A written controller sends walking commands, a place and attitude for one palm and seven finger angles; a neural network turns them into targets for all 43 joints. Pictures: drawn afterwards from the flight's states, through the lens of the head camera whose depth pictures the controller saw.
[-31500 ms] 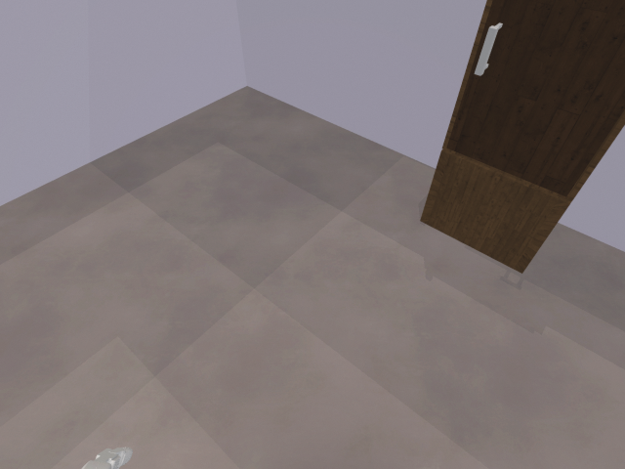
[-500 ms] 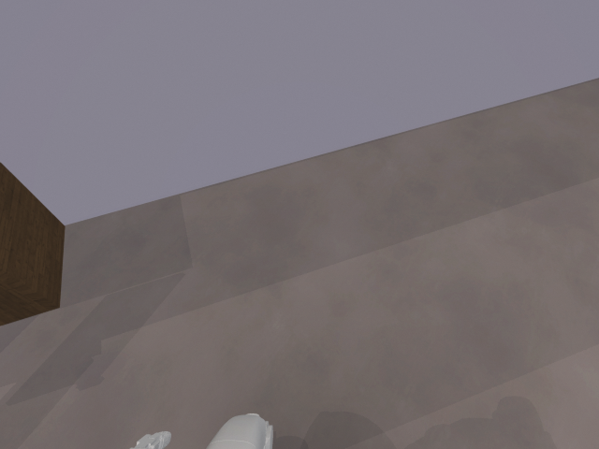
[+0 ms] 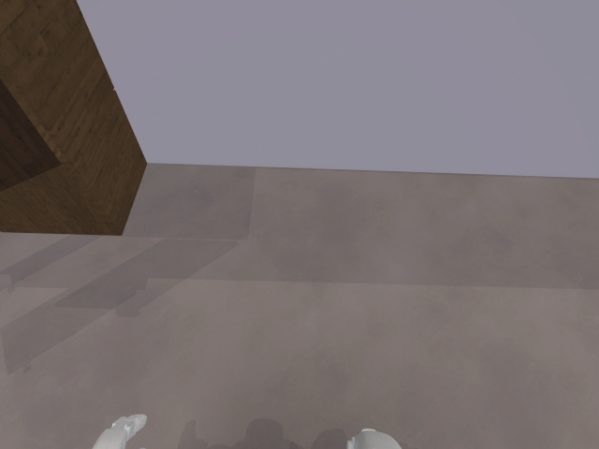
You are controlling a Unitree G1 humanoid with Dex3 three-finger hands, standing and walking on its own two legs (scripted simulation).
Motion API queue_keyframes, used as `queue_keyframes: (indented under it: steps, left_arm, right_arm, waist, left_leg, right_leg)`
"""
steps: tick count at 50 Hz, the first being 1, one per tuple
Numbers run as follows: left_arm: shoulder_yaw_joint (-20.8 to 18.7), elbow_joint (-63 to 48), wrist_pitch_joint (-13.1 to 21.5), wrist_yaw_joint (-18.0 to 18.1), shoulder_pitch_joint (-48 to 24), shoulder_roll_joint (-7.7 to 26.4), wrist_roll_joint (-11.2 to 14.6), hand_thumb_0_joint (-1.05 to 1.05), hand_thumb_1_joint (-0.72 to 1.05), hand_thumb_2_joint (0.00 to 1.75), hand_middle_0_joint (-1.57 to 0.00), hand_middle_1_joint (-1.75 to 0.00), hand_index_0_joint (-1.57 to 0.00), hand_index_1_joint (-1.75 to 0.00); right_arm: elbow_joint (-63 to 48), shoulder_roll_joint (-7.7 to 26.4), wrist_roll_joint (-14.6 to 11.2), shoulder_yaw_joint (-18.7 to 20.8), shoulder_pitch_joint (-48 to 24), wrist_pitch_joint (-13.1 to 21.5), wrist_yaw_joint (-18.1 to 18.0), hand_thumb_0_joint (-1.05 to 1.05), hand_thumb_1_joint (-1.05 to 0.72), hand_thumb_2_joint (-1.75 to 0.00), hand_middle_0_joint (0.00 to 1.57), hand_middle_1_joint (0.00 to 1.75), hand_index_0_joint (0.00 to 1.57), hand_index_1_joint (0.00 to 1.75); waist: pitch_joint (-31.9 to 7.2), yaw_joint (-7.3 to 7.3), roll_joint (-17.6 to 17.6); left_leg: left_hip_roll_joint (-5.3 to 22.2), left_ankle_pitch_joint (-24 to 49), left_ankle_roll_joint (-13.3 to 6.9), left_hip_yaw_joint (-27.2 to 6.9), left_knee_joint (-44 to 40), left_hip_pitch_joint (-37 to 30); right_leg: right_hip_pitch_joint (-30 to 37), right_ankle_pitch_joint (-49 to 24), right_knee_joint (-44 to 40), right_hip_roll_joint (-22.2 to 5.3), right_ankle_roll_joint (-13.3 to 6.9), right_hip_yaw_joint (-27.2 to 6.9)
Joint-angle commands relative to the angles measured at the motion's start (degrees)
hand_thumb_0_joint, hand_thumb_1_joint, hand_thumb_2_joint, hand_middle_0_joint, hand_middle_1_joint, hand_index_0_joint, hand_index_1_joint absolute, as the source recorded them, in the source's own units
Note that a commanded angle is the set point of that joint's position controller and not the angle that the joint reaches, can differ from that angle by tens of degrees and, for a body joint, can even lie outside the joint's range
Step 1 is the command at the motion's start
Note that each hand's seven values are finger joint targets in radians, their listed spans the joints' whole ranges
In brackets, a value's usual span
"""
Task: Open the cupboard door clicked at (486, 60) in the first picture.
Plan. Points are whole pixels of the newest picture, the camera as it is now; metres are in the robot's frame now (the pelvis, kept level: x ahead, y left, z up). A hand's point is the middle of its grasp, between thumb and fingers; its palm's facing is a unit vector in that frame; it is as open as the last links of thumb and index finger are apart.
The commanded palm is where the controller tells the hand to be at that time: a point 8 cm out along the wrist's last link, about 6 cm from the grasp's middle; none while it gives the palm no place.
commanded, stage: turn to face it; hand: left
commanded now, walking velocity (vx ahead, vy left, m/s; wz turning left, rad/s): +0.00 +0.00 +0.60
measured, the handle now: out of the picture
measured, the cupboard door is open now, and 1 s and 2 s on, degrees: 41 41 41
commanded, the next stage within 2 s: take the last steps up to it in 1.12 s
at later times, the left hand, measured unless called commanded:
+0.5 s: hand out of the picture -0.01 +0.17 -0.18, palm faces +0.34 -0.91 -0.22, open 7.4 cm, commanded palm none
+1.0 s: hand out of the picture +0.04 +0.17 -0.15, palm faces +0.52 -0.81 -0.29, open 7.4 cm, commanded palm none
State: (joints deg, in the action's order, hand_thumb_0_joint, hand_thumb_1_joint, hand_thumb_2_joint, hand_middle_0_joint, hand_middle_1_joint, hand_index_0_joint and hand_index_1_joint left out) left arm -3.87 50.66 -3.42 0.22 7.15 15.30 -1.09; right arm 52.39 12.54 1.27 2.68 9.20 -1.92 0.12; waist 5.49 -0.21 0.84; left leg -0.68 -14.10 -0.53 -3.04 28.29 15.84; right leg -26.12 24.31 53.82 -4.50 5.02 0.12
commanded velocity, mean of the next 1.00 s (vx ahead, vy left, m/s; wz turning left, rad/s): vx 0.00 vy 0.00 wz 0.53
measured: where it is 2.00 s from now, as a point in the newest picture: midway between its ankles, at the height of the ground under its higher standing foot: outside the picture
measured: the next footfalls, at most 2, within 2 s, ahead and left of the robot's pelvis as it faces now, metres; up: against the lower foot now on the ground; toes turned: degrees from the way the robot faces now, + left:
right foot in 0.12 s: +0.05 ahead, -0.15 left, +0.00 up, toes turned +2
left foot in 0.50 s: +0.01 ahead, +0.09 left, +0.00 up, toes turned +25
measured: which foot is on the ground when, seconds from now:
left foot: down 0.00-0.10, up 0.12-0.48, down 0.50-0.92, up 0.94-1.00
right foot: up 0.00-0.10, down 0.12-0.50, up 0.52-0.90, down 0.92-1.00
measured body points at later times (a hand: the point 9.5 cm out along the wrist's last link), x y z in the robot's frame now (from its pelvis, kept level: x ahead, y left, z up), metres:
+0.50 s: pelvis +0.01 -0.03 -0.01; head +0.07 +0.00 +0.43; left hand -0.03 +0.22 -0.17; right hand +0.21 -0.24 -0.15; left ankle -0.02 +0.08 -0.74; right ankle +0.01 -0.15 -0.74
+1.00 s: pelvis +0.05 -0.06 -0.01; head +0.10 -0.06 +0.44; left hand +0.01 +0.21 -0.13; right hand +0.24 -0.24 -0.17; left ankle -0.04 +0.05 -0.70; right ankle +0.10 -0.15 -0.74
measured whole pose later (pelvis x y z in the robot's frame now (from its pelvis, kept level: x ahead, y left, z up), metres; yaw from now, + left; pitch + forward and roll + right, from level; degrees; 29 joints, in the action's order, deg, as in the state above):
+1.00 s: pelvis +0.05 -0.06 -0.01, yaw +34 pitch +0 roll +1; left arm -1.6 49.8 -0.4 0.7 7.6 11.3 -1.4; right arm 54.6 14.0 0.6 4.1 10.8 -3.7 0.3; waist 5.3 -1.6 -2.7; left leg -2.3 -27.6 1.8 -4.5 52.0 23.7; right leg -15.6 18.9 34.4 -2.7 -0.8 4.1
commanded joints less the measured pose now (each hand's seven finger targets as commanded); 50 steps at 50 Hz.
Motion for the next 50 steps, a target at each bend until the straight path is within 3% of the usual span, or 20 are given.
queue_keyframes:
  steps: [1, 4, 5, 6, 11, 19, 23, 24, 25, 26, 27, 29, 33, 39, 44, 45, 46, 47, 48, 50]
  left_arm:
    - [-0.65, -4.75, 2.01, 0.43, 1.08, 3.06, 0.51, 0.0, 0.9, 0.9, -0.2, -0.3, -0.2, -0.3]
    - [-1.58, -3.13, 3.3, 0.94, 8.19, 5.67, 0.47, 0.0, 0.9, 0.9, -0.2, -0.3, -0.2, -0.3]
    - [-2.65, -2.9, 4.02, 1.52, 10.3, 11.14, -0.57, 0.0, 0.9, 0.9, -0.2, -0.3, -0.2, -0.3]
    - [-2.63, -3.34, 3.9, 1.74, 9.88, 13.6, -0.62, 0.0, 0.9, 0.9, -0.2, -0.3, -0.2, -0.3]
    - [-0.37, -5.37, 4.05, 1.83, 1.49, 5.2, 0.14, 0.0, 0.9, 0.9, -0.2, -0.3, -0.2, -0.3]
    - [-1.85, -2.34, 4.1, 1.73, 9.63, 8.73, -0.54, 0.0, 0.9, 0.9, -0.2, -0.3, -0.2, -0.3]
    - [-2.56, -2.26, 3.83, 1.18, 7.45, 9.54, 0.01, 0.0, 0.9, 0.9, -0.2, -0.3, -0.2, -0.3]
    - [-2.3, -2.96, 3.61, 0.87, 6.6, 8.38, 0.46, 0.0, 0.9, 0.9, -0.2, -0.3, -0.2, -0.3]
    - [-1.3, -5.06, 3.33, 0.38, 5.44, 4.15, 0.83, 0.0, 0.9, 0.9, -0.2, -0.3, -0.2, -0.3]
    - [-0.58, -6.84, 2.62, 0.77, 1.06, 3.51, 0.52, 0.0, 0.9, 0.9, -0.2, -0.3, -0.2, -0.3]
    - [-0.79, -7.53, 2.21, 0.99, 0.53, 4.48, 0.32, 0.0, 0.9, 0.9, -0.2, -0.3, -0.2, -0.3]
    - [-1.25, -5.02, 1.69, 0.96, -0.4, 4.15, 0.12, 0.0, 0.9, 0.9, -0.2, -0.3, -0.2, -0.3]
    - [-1.05, -2.85, 1.44, 0.35, 3.2, 3.57, 0.1, 0.0, 0.9, 0.9, -0.2, -0.3, -0.2, -0.3]
    - [-0.54, -4.32, 1.56, 0.5, -0.01, 2.79, 0.27, 0.0, 0.9, 0.9, -0.2, -0.3, -0.2, -0.3]
    - [-0.71, -3.08, 2.83, 0.74, 5.75, 3.1, 0.65, 0.0, 0.9, 0.9, -0.2, -0.3, -0.2, -0.3]
    - [-1.18, -2.49, 3.6, 1.02, 8.25, 5.65, 0.38, 0.0, 0.9, 0.9, -0.2, -0.3, -0.2, -0.3]
    - [-2.37, -2.02, 4.21, 1.56, 10.51, 10.75, -0.56, 0.0, 0.9, 0.9, -0.2, -0.3, -0.2, -0.3]
    - [-2.22, -2.12, 4.13, 1.66, 10.52, 12.61, -0.55, 0.0, 0.9, 0.9, -0.2, -0.3, -0.2, -0.3]
    - [-1.49, -2.68, 4.01, 1.76, 8.12, 10.66, -0.35, 0.0, 0.9, 0.9, -0.2, -0.3, -0.2, -0.3]
    - [-0.78, -3.79, 3.81, 1.93, 2.53, 6.37, -0.01, 0.0, 0.9, 0.9, -0.2, -0.3, -0.2, -0.3]
  right_arm:
    - [-3.95, 12.89, 0.31, 4.11, -0.07, 0.43, -0.58, 0.0, -0.9, -0.9, 0.2, 0.3, 0.2, 0.3]
    - [-5.06, 11.01, -0.63, 4.15, -2.85, 0.23, -0.4, 0.0, -0.9, -0.9, 0.2, 0.3, 0.2, 0.3]
    - [-6.02, 7.01, -1.22, 3.7, -2.15, 0.32, 0.05, 0.0, -0.9, -0.9, 0.2, 0.3, 0.2, 0.3]
    - [-7.1, 7.04, -0.94, 3.67, -3.31, 0.21, 0.14, 0.0, -0.9, -0.9, 0.2, 0.3, 0.2, 0.3]
    - [-3.14, 6.18, -0.39, 3.26, -0.84, -1.52, 1.42, 0.0, -0.9, -0.9, 0.2, 0.3, 0.2, 0.3]
    - [-4.64, 3.91, -0.82, 1.55, -7.15, -0.81, 1.84, 0.0, -0.9, -0.9, 0.2, 0.3, 0.2, 0.3]
    - [-3.69, 5.92, -0.57, 2.06, -1.39, 0.01, 1.56, 0.0, -0.9, -0.9, 0.2, 0.3, 0.2, 0.3]
    - [-2.69, 9.08, -0.34, 2.95, 2.78, 0.44, 1.4, 0.0, -0.9, -0.9, 0.2, 0.3, 0.2, 0.3]
    - [-2.57, 15.56, 0.1, 4.7, 6.68, 0.85, 1.06, 0.0, -0.9, -0.9, 0.2, 0.3, 0.2, 0.3]
    - [-1.25, 18.19, -0.22, 5.13, 10.29, 0.36, 0.28, 0.0, -0.9, -0.9, 0.2, 0.3, 0.2, 0.3]
    - [-1.61, 17.73, 0.02, 4.78, 9.09, 0.25, 0.04, 0.0, -0.9, -0.9, 0.2, 0.3, 0.2, 0.3]
    - [-3.21, 13.74, 0.18, 3.94, 2.93, 0.68, -1.02, 0.0, -0.9, -0.9, 0.2, 0.3, 0.2, 0.3]
    - [-3.62, 11.99, 0.0, 2.94, 0.62, 1.4, -1.17, 0.0, -0.9, -0.9, 0.2, 0.3, 0.2, 0.3]
    - [-2.96, 12.08, 0.34, 3.33, 2.02, 0.92, -0.8, 0.0, -0.9, -0.9, 0.2, 0.3, 0.2, 0.3]
    - [-3.65, 11.44, -0.19, 3.61, -1.07, 0.49, -0.7, 0.0, -0.9, -0.9, 0.2, 0.3, 0.2, 0.3]
    - [-3.85, 9.64, -0.74, 3.39, -1.04, 0.6, -0.44, 0.0, -0.9, -0.9, 0.2, 0.3, 0.2, 0.3]
    - [-4.9, 5.68, -1.19, 2.86, -0.62, 0.72, -0.12, 0.0, -0.9, -0.9, 0.2, 0.3, 0.2, 0.3]
    - [-5.55, 6.3, -0.94, 2.93, -1.6, 0.37, -0.1, 0.0, -0.9, -0.9, 0.2, 0.3, 0.2, 0.3]
    - [-4.94, 6.66, -0.7, 2.87, -0.97, -0.13, 0.13, 0.0, -0.9, -0.9, 0.2, 0.3, 0.2, 0.3]
    - [-2.23, 6.42, -0.39, 3.36, 0.12, -1.31, 0.46, 0.0, -0.9, -0.9, 0.2, 0.3, 0.2, 0.3]
  waist:
    - [-8.17, -0.65, -11.34]
    - [-10.13, 3.24, -5.89]
    - [-11.67, 4.04, 10.53]
    - [-9.49, 4.15, 16.92]
    - [-5.31, -1.21, 12.54]
    - [-7.87, 2.98, 10.84]
    - [-9.65, -0.76, 8.75]
    - [-12.37, -3.35, 1.49]
    - [-14.57, -5.46, -16.56]
    - [-15.31, -6.93, -15.52]
    - [-13.49, -5.68, -9.14]
    - [-8.96, -3.31, -13.03]
    - [-8.59, -0.47, -6.99]
    - [-8.15, -1.39, -9.54]
    - [-10.02, 1.72, -9.11]
    - [-11.07, 2.91, -4.02]
    - [-11.9, 3.72, 11.88]
    - [-10.6, 3.95, 15.4]
    - [-7.98, 2.73, 10.29]
    - [-4.54, -0.18, 13.27]
  left_leg:
    - [11.76, 21.65, -8.04, -14.1, -5.07, -3.62]
    - [6.7, 12.01, -3.31, -12.41, 2.69, 6.47]
    - [-0.81, -5.8, 1.11, -4.26, 14.43, 16.48]
    - [-3.47, -22.99, 3.05, 0.48, 29.57, 18.84]
    - [2.34, -9.97, 4.7, 1.73, 41.82, 18.18]
    - [1.43, -12.15, 4.19, 8.56, 17.31, 11.15]
    - [0.12, -0.74, 2.43, 10.33, 1.47, -2.76]
    - [3.71, 9.39, 0.51, 5.81, -3.02, -12.88]
    - [19.84, 29.11, -7.32, -16.28, -5.04, -22.09]
    - [25.63, 42.9, -13.89, -21.78, -5.08, -20.89]
    - [25.73, 34.17, -14.94, -17.81, -5.26, -17.4]
    - [18.51, 27.1, -11.37, -14.66, -7.1, -10.3]
    - [14.03, 27.5, -8.67, -8.98, -7.2, -9.29]
    - [12.96, 23.53, -8.97, -11.59, -6.9, -6.95]
    - [9.68, 22.64, -5.9, -12.57, -0.71, -0.62]
    - [6.63, 14.84, -3.04, -10.7, 3.73, 5.12]
    - [-1.7, -5.82, 1.64, -0.91, 16.16, 15.28]
    - [-2.81, -23.56, 2.54, 0.39, 30.02, 16.05]
    - [-0.64, -20.47, 2.01, -1.86, 37.06, 15.13]
    - [1.32, -13.72, 3.03, -0.87, 42.61, 16.12]
  right_leg:
    - [6.46, -0.37, -12.29, 3.32, -0.3, 2.08]
    - [23.18, -13.32, -31.26, 0.9, -1.29, 0.11]
    - [30.9, -15.93, -37.92, -13.19, -5.46, -14.07]
    - [24.82, -24.34, -38.69, -24.69, -12.2, -22.96]
    - [19.18, -34.72, -34.04, -12.98, -10.28, -0.82]
    - [26.87, -46.65, -28.46, -16.0, -11.18, 3.85]
    - [19.91, -40.78, -19.76, -15.46, -7.3, 8.51]
    - [12.5, -32.72, -11.05, -13.57, -4.48, 10.63]
    - [-4.04, 3.13, 3.06, -4.68, 0.04, 11.72]
    - [-8.49, 15.51, 10.64, -2.38, -0.2, 4.55]
    - [-8.42, 13.22, 13.36, -3.6, -0.91, 1.53]
    - [-8.4, 5.6, 14.17, -3.32, -0.48, -0.57]
    - [-5.32, -0.8, 10.11, -1.6, 0.16, -0.14]
    - [0.49, 0.43, -3.02, 1.07, 0.01, 1.1]
    - [16.51, -10.47, -24.9, 3.7, -1.1, 2.87]
    - [24.95, -16.08, -32.05, -0.08, -1.94, -1.04]
    - [31.55, -24.13, -35.77, -15.15, -6.9, -15.55]
    - [24.48, -32.18, -36.42, -24.59, -13.5, -21.45]
    - [18.87, -27.23, -36.3, -22.13, -15.03, -16.47]
    - [16.01, -26.31, -36.46, -15.64, -12.31, -10.19]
